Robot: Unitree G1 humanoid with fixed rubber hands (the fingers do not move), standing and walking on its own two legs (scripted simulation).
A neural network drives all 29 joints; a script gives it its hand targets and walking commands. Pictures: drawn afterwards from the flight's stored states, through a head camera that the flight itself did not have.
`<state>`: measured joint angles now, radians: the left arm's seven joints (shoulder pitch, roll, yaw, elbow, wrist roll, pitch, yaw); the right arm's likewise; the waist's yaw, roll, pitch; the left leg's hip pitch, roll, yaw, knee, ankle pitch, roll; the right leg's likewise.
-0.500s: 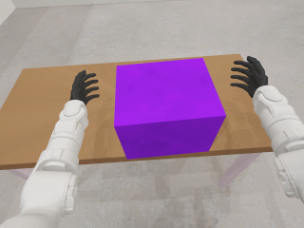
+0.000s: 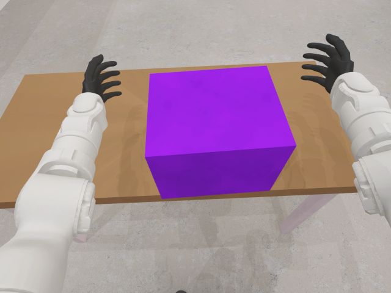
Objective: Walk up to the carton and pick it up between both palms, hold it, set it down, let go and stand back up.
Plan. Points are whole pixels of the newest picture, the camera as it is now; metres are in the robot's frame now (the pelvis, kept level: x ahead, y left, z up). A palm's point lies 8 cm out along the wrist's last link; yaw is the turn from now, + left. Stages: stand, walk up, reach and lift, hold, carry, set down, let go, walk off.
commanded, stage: reach and lift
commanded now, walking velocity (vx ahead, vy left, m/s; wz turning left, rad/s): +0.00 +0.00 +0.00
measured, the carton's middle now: (212, 134) +0.48 +0.04 -0.01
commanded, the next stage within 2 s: none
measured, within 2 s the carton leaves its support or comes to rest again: neither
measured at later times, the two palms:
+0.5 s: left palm (117, 128) +0.44 +0.25 +0.04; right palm (308, 119) +0.49 -0.18 +0.04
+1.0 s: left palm (128, 132) +0.44 +0.23 +0.03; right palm (298, 119) +0.50 -0.16 +0.04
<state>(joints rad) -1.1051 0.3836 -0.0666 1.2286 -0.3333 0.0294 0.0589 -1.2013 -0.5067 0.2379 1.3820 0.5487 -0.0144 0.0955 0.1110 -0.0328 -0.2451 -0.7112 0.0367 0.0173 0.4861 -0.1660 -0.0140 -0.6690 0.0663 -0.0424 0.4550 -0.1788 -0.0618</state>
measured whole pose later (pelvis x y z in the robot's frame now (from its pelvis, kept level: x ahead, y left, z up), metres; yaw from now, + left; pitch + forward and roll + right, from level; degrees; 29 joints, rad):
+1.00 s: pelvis +0.00 +0.00 -0.02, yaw -1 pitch +32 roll -1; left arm -1.02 0.22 0.01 1.35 -0.26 -0.29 0.07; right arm -1.09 -0.37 0.14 1.42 0.40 -0.26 0.07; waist 0.12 -0.04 -0.31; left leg -0.98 0.04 0.03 0.64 -0.22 -0.01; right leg -0.95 0.06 -0.05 0.63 -0.24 -0.06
